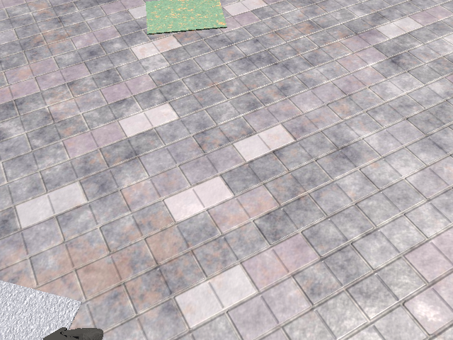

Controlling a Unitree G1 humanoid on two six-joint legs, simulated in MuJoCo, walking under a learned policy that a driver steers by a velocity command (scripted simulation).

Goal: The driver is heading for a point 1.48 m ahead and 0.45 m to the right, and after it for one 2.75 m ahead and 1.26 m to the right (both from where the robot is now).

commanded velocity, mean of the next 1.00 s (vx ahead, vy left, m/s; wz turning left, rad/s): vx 0.50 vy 0.00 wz -0.08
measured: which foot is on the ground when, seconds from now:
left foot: up 0.00-0.44, down 0.46-1.00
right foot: down 0.00-0.46, up 0.48-0.98, down 1.00-1.00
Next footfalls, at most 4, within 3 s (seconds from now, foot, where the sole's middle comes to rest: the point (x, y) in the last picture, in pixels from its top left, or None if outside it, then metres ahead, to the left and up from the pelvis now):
0.46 left None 0.41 0.14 -0.76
1.00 right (264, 270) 0.69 -0.11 -0.76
1.46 left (221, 191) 1.01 0.01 -0.76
2.00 right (321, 170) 1.09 -0.37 -0.76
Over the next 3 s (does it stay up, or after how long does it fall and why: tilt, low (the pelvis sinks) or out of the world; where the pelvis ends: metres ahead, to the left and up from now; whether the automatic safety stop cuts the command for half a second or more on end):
stays up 1.40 -0.54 0.01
